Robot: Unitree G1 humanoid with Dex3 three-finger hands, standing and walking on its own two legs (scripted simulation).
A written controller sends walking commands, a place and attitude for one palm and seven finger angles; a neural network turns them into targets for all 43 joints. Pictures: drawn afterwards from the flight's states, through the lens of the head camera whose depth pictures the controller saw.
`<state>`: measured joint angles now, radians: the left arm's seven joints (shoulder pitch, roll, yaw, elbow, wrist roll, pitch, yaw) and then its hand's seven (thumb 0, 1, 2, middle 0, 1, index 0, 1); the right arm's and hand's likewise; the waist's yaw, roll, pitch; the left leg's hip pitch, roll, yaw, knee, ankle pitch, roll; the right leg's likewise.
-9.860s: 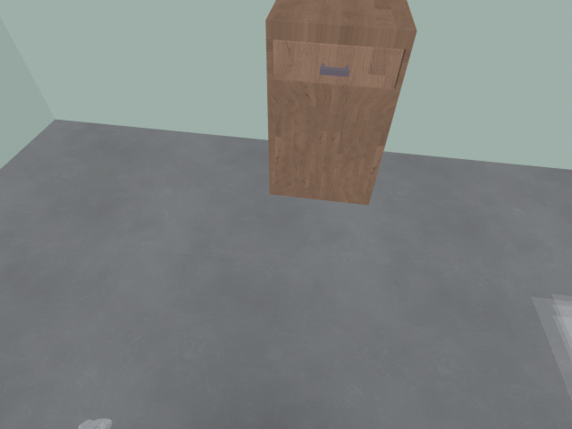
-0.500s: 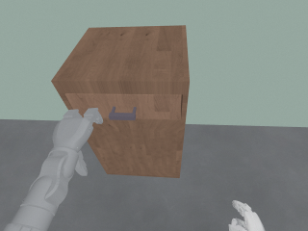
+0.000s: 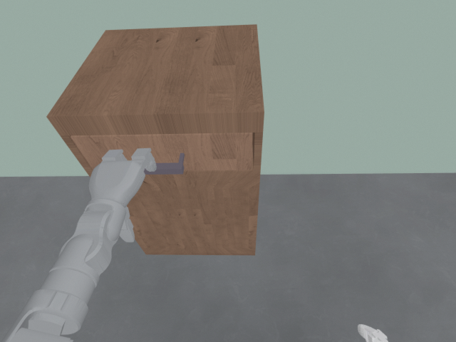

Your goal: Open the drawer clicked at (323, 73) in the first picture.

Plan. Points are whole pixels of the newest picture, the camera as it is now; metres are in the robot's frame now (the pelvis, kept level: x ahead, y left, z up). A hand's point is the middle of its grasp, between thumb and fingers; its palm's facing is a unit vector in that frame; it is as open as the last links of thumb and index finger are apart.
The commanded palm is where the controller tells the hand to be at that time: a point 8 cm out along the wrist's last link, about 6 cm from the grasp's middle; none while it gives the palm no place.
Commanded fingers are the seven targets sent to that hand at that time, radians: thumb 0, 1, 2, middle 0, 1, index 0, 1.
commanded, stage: move the hooked fingers above the handle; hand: left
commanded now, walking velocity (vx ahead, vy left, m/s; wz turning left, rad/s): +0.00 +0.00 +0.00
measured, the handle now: (164, 162) +0.54 +0.22 -0.07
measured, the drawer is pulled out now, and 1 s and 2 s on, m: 0.00 0.00 0.00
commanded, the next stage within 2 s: lower the fingers behind the handle in 1.58 s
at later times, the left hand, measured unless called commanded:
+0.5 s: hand (150, 179) +0.42 +0.21 +0.01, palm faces -0.03 -0.01 -1.00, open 13.8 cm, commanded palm +0.41 +0.21 +0.07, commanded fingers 0.00 -0.50 0.30 -0.30 -1.20 -0.30 -1.20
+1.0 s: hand (159, 168) +0.47 +0.21 -0.01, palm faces -0.04 -0.02 -1.00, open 13.8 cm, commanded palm +0.46 +0.21 +0.04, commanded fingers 0.00 -0.50 0.30 -0.30 -1.20 -0.30 -1.20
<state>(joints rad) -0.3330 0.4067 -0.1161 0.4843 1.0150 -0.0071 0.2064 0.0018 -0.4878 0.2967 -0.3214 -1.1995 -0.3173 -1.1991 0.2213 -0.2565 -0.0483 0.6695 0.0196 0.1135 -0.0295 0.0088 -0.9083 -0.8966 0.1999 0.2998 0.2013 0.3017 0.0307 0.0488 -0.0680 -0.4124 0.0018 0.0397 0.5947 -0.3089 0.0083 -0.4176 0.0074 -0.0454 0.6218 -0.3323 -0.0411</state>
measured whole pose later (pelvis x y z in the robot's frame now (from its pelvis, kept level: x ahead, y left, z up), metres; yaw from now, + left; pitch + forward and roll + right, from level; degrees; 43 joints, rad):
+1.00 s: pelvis -0.01 +0.02 -0.03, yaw -1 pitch +19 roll -1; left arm -0.81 0.42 -0.05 1.12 1.11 -0.01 0.40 0.00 -0.49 0.30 -0.32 -1.20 -0.32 -1.20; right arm 0.37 -0.25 -0.07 0.72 -0.01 0.09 0.01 0.00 -0.91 -0.90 0.20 0.30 0.20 0.30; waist -0.13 0.04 -0.15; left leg -0.77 0.02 0.05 0.81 -0.38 0.03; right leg -0.75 0.02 -0.04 0.78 -0.37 -0.02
